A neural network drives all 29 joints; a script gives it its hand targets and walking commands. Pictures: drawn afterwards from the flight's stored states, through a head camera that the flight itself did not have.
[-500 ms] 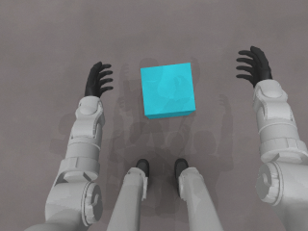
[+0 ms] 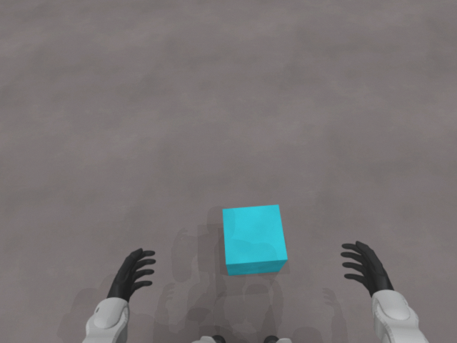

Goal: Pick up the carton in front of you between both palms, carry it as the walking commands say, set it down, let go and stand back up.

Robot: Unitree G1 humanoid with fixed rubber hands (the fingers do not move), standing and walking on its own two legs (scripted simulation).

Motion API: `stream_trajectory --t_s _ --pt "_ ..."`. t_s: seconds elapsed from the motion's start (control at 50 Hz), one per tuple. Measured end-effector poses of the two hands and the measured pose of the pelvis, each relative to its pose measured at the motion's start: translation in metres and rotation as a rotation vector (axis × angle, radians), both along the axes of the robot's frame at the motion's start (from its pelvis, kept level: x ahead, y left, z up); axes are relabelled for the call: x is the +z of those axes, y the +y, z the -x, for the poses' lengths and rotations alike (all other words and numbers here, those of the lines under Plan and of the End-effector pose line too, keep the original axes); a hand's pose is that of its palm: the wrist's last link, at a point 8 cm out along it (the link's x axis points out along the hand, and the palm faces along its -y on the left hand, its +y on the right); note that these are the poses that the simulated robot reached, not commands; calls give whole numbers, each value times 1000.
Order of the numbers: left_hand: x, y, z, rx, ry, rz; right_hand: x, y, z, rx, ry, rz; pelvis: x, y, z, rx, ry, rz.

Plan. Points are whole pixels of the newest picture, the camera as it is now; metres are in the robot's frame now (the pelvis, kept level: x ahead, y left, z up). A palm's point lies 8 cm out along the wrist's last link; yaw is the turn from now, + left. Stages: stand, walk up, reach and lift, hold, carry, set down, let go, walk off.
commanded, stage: let go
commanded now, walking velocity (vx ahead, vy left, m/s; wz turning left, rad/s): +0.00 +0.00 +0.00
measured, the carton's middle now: (252, 242) +0.45 -0.03 -0.63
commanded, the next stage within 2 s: stand in 0.62 s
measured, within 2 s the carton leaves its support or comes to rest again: neither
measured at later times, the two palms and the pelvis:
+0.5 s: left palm (105, 320) +0.17 +0.23 -0.05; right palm (398, 334) +0.16 -0.23 -0.05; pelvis +0.00 +0.00 +0.01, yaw +0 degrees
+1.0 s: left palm out of the picture +0.13 +0.28 -0.08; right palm out of the picture +0.14 -0.28 -0.07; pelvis +0.01 +0.00 +0.01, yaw +1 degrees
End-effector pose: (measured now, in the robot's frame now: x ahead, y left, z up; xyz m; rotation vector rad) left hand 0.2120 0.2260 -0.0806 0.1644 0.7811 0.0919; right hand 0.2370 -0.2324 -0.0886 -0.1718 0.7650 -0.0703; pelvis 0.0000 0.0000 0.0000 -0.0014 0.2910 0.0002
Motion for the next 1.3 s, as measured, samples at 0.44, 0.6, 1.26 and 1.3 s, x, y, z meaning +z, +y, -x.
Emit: stream_trajectory --t_s 0.44,0.6,1.26,1.3 --pt "32 6 42 -32 11 5 39 1 72 0 34 -2 15 2 -5 -2 -374 3" --pt "33 6 46 -17 34 -26 35 1 75 -4 32 3 14 0 -3 5 -397 2" --pt "-7 54 100 94 180 -135 9 -40 120 -97 178 155 12 4 -5 14 -334 7" --pt "-7 55 104 96 188 -137 8 -41 123 -98 185 157 12 4 -4 13 -336 7"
